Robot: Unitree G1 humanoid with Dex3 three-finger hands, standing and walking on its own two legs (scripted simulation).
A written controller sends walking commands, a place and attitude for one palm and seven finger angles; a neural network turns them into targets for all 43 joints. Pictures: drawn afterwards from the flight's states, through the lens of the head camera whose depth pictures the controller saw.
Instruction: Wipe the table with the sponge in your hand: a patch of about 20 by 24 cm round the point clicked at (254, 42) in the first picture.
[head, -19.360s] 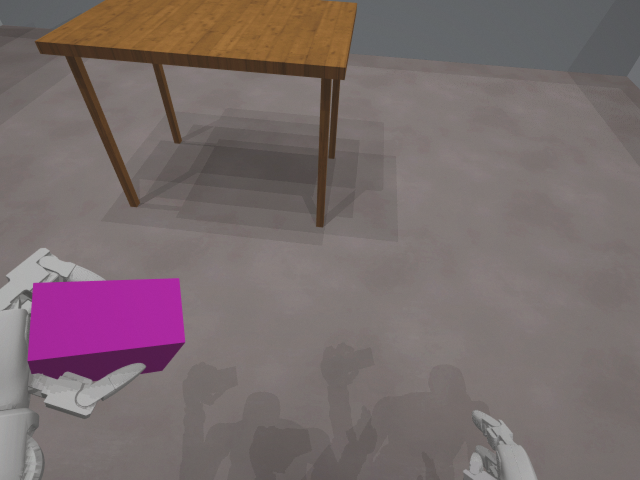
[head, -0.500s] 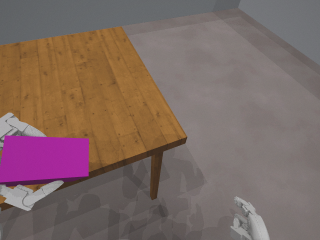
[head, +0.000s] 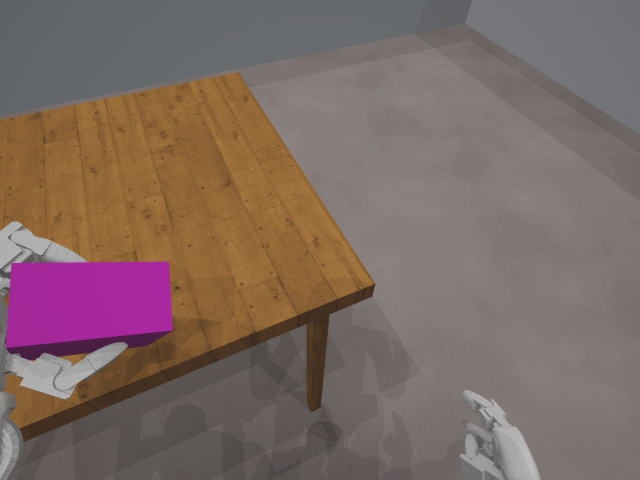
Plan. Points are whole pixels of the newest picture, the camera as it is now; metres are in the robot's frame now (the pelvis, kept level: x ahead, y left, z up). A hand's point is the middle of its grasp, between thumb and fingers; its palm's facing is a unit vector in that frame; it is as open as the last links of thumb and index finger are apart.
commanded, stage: come to a stop and stand still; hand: left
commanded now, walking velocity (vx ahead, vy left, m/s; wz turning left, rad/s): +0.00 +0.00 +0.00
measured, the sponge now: (114, 310) +0.24 +0.22 +0.14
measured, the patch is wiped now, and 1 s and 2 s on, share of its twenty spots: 0.00 0.00 0.00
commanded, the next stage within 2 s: look again from close up in 0.52 s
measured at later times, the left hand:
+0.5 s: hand (32, 320) +0.22 +0.28 +0.15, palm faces +0.39 -0.84 -0.37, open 10.3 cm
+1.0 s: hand (35, 322) +0.22 +0.28 +0.15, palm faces +0.38 -0.84 -0.38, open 10.3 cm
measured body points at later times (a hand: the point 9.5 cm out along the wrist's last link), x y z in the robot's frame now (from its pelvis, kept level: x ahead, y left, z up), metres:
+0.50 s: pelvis +0.00 +0.03 +0.00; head +0.03 +0.05 +0.45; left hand +0.19 +0.32 +0.17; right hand +0.20 -0.18 -0.07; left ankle -0.03 +0.11 -0.74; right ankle +0.03 -0.12 -0.74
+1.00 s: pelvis +0.00 +0.03 +0.00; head +0.03 +0.05 +0.45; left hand +0.19 +0.32 +0.17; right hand +0.18 -0.20 -0.07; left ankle -0.03 +0.11 -0.74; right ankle +0.03 -0.12 -0.74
